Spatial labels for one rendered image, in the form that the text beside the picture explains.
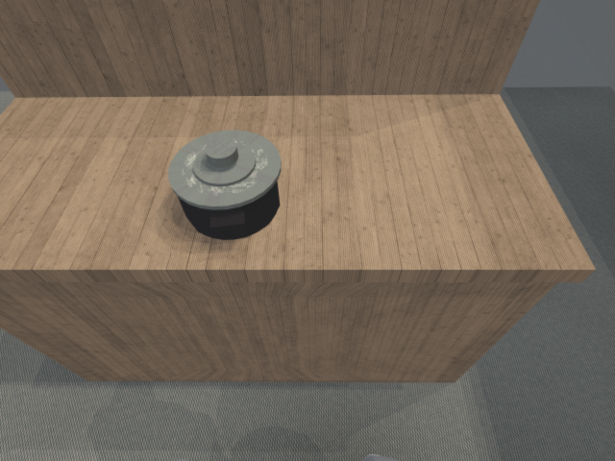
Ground table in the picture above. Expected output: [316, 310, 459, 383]
[0, 0, 596, 383]

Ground lid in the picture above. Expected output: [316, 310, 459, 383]
[168, 130, 282, 210]

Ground knob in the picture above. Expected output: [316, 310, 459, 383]
[205, 138, 238, 168]

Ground pot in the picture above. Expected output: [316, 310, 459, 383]
[178, 181, 280, 240]

